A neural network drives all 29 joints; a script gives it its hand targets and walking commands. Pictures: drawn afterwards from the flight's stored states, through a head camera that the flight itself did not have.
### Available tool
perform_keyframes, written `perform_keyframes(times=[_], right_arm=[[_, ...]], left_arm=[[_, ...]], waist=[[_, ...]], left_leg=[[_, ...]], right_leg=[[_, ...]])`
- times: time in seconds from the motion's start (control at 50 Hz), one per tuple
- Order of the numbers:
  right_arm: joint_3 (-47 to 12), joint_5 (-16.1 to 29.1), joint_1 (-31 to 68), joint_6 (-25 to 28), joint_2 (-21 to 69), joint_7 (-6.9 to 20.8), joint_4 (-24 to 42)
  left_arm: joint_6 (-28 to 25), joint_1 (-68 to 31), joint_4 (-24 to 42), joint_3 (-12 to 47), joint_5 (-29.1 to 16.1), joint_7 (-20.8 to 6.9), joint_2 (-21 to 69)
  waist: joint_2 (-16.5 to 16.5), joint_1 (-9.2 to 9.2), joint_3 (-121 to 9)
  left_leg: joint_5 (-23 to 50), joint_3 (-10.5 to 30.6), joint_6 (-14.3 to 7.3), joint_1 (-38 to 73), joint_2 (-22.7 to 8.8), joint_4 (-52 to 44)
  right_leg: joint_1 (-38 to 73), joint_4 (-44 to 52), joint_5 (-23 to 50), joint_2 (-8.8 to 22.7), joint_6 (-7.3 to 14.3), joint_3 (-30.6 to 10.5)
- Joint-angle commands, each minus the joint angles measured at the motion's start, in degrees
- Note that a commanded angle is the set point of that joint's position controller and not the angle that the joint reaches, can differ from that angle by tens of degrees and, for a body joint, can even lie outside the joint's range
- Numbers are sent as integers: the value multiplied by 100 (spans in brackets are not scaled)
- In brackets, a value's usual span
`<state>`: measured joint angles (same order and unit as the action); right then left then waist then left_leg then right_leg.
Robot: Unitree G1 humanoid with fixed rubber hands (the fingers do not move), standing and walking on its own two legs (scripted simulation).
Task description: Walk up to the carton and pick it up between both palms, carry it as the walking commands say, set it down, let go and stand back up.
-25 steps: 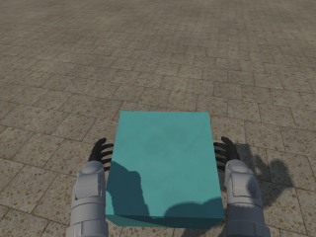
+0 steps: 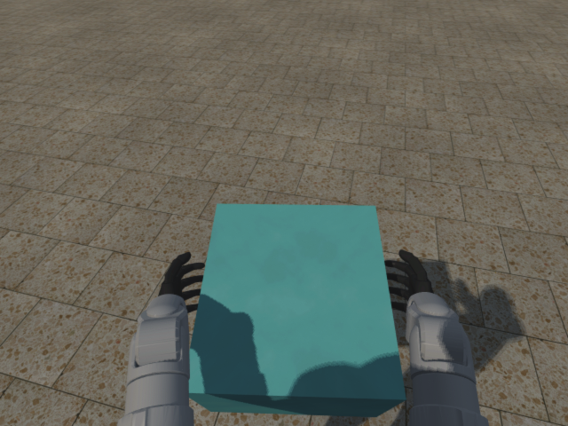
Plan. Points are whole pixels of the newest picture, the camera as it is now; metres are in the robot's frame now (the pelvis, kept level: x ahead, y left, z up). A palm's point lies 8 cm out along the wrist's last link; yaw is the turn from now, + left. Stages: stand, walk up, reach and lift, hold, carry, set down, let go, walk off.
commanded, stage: hold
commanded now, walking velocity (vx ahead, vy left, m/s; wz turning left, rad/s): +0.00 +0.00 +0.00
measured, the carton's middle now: (294, 307) +0.32 +0.00 -0.04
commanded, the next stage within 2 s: carry in 0.32 s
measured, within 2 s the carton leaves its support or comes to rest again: neither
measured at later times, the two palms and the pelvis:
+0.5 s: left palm (177, 292) +0.29 +0.17 +0.05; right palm (416, 289) +0.29 -0.17 +0.05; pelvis +0.01 +0.00 -0.02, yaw -1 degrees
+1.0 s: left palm (219, 183) +0.53 +0.14 +0.06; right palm (402, 191) +0.50 -0.21 +0.06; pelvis +0.24 -0.02 -0.03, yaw -2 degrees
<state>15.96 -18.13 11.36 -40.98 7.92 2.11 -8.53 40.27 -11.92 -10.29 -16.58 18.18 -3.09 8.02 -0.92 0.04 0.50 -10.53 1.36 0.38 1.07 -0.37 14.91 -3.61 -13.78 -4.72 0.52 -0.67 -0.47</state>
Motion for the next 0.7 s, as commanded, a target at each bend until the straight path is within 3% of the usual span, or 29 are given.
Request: perform_keyframes(times=[0.0, 0.28, 0.3, 0.34, 0.36, 0.4, 0.42, 0.5, 0.54, 0.56, 0.58, 0.6, 0.62, 0.64, 0.66, 0.68], right_arm=[[-3475, 1630, 2930, 245, 4623, 1602, 247], [-3492, 1656, 2991, 236, 4648, 1649, 193], [-3776, 1966, 3240, 270, 4832, 1531, 195], [-3805, 2026, 3379, 244, 4882, 1530, 236], [-3948, 2140, 3495, 195, 4922, 1518, 386], [-4294, 2454, 3609, -56, 4909, 1437, 901], [-4303, 2481, 3416, -247, 4897, 1395, 815], [-4499, 2729, 3163, -901, 4771, 1270, 1094], [-4621, 2953, 3282, -1234, 4706, 1214, 1442], [-4642, 3013, 3308, -1386, 4699, 1195, 1514], [-4652, 3076, 3324, -1529, 4685, 1184, 1574], [-4671, 3170, 3354, -1670, 4706, 1185, 1660], [-4708, 3310, 3397, -1815, 4777, 1195, 1809], [-4753, 3473, 3471, -1949, 4855, 1216, 1925], [-4800, 3633, 3491, -2056, 4963, 1238, 1980], [-4808, 3755, 3449, -2144, 5075, 1266, 2010]], left_arm=[[-258, -3039, 282, 3389, -1599, -1553, 4585], [-262, -3130, 222, 3424, -1639, -1560, 4653], [-202, -2939, 108, 3667, -1763, -1510, 4775], [-182, -3161, 204, 3795, -1869, -1460, 4858], [-159, -3365, 478, 3981, -2008, -1441, 4893], [68, -3638, 1269, 4416, -2387, -1348, 4889], [275, -3571, 1279, 4473, -2462, -1297, 4860], [999, -3462, 1565, 4689, -2873, -1222, 4783], [1317, -3479, 1807, 4764, -3174, -1177, 4814], [1452, -3508, 1862, 4771, -3271, -1147, 4837], [1579, -3456, 1876, 4775, -3327, -1113, 4867], [1689, -3297, 1854, 4733, -3316, -1065, 4837], [1811, -3151, 1894, 4707, -3309, -1001, 4832], [1951, -3013, 1999, 4715, -3286, -918, 4917], [2060, -3107, 2277, 4778, -3303, -847, 4987], [2146, -3145, 2509, 4791, -3311, -786, 5003]], waist=[[35, -3, -1460], [46, -18, -1408], [150, 38, -1906], [328, 28, -1682], [316, 14, -1487], [107, -40, -1330], [-35, -67, -1483], [-728, -115, -1457], [-674, -94, -1399], [-507, -77, -1516], [-116, -49, -1583], [720, -10, -1709], [1495, 4, -1816], [1797, 45, -1707], [1368, 72, -1696], [1003, 54, -1833]], left_leg=[[965, 151, -31, -594, 574, -282], [747, 160, -40, -649, 569, -255], [-225, -28, -162, -932, -598, 563], [-2263, 76, -321, -1372, -467, 647], [-2940, 96, -337, -1609, -439, 668], [-2525, 131, -362, -1387, -507, 690], [-2353, 266, -439, -1153, -621, 569], [-2773, 1220, -848, -1112, -1352, 117], [-2187, 866, -752, -1332, -1258, 376], [-1735, 542, -619, -1502, -1104, 710], [-1543, 127, -437, -1925, -865, 1247], [-1461, -457, -218, -2543, -510, 2219], [-1594, -808, -87, -3351, -320, 3116], [-2149, -822, -73, -4103, -192, 3158], [-2378, -755, -79, -4266, -260, 2724], [-2036, -755, -105, -3989, -325, 2081]], right_leg=[[1217, -118, 870, -622, 38, -146], [1136, -131, 651, -609, 46, -140], [255, -731, -61, 796, 100, -110], [-514, -485, -2500, 670, 189, -368], [-817, -478, -3220, 657, 189, -404], [-1345, -787, -2654, 527, 94, -202], [-1465, -1053, -2265, 423, 45, -31], [-1994, -2034, -1967, 121, -45, 472], [-1742, -1729, -1799, 107, 5, 576], [-1356, -1542, -1718, 171, 55, 515], [-862, -1285, -1795, 378, 162, 188], [-280, -996, -1685, 955, 400, -709], [370, -626, -1353, 1566, 808, -1736], [854, -233, -790, 1968, 1241, -2461], [1143, -244, -135, 2010, 1430, -2411], [1200, -429, 239, 1964, 1378, -2039]])
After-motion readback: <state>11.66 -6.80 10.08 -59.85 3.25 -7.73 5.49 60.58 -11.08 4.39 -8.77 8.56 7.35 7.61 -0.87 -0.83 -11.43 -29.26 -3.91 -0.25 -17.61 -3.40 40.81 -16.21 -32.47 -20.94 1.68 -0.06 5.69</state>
